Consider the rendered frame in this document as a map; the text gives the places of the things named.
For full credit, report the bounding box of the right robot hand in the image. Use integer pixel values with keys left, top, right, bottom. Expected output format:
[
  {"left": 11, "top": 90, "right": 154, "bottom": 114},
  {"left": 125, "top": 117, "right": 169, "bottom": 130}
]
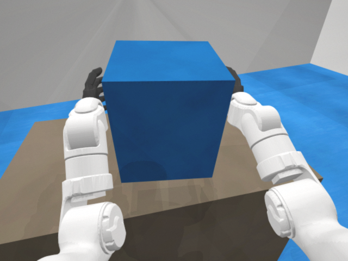
[{"left": 226, "top": 66, "right": 244, "bottom": 94}]

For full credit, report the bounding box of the left robot upper arm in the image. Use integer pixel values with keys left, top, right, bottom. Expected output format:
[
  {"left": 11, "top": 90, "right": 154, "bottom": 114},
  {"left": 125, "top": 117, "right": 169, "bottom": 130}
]
[{"left": 37, "top": 202, "right": 126, "bottom": 261}]

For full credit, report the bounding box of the robot left forearm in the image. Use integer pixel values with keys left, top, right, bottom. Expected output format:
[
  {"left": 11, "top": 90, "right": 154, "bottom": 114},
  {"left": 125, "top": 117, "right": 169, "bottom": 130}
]
[{"left": 58, "top": 97, "right": 113, "bottom": 248}]

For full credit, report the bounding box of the carton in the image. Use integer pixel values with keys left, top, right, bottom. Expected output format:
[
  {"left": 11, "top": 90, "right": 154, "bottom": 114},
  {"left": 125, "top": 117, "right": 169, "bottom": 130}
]
[{"left": 101, "top": 40, "right": 235, "bottom": 183}]

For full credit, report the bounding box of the right robot upper arm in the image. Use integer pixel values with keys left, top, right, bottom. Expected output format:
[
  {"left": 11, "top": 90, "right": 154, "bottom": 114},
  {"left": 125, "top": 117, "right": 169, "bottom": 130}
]
[{"left": 264, "top": 178, "right": 348, "bottom": 261}]

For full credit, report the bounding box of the left robot hand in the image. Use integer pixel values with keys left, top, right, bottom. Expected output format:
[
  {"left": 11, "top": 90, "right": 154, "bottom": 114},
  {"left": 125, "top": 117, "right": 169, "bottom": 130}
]
[{"left": 82, "top": 67, "right": 107, "bottom": 111}]

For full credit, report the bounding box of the robot right forearm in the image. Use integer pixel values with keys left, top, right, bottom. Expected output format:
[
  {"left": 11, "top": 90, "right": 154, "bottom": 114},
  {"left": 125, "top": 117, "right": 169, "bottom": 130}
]
[{"left": 227, "top": 92, "right": 338, "bottom": 220}]

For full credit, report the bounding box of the pedestal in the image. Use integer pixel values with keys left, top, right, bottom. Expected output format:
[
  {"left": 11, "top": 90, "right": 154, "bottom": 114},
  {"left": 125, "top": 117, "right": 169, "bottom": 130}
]
[{"left": 0, "top": 114, "right": 323, "bottom": 261}]

